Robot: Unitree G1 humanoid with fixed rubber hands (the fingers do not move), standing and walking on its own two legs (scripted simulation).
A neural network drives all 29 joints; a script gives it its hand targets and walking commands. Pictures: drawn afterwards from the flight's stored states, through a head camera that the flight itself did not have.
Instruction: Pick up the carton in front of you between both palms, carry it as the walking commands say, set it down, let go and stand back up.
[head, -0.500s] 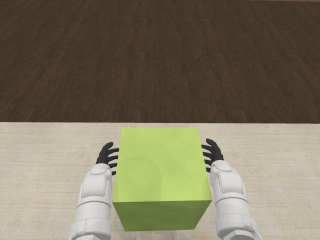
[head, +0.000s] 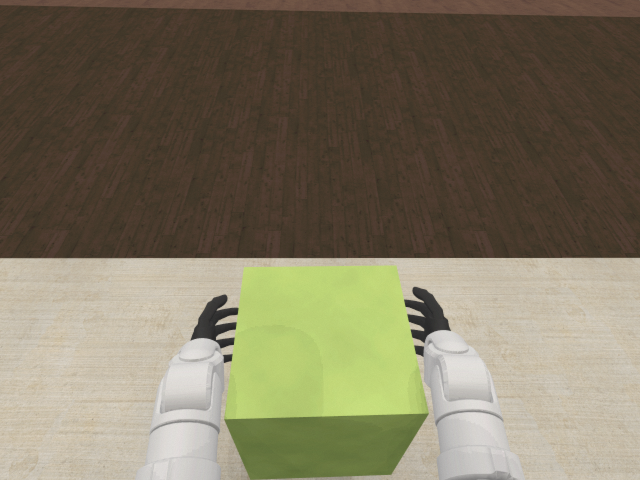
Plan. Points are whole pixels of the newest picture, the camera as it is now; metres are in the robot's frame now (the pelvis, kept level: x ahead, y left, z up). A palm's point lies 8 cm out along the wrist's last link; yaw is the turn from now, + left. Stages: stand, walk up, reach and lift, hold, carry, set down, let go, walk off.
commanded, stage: reach and lift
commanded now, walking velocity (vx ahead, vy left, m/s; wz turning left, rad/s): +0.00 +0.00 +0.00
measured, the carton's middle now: (321, 375) +0.28 +0.00 -0.04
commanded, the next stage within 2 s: hold in 0.06 s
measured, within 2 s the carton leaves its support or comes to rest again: neither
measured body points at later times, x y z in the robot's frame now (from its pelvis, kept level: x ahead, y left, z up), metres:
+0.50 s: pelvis -0.01 +0.00 +0.00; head -0.06 +0.00 +0.45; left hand +0.29 +0.15 +0.04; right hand +0.29 -0.15 +0.05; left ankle +0.01 +0.13 -0.74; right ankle +0.00 -0.13 -0.74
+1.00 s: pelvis +0.15 -0.01 +0.00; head +0.14 -0.02 +0.45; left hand +0.43 +0.13 +0.07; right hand +0.42 -0.18 +0.07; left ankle +0.09 +0.09 -0.75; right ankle +0.14 -0.12 -0.71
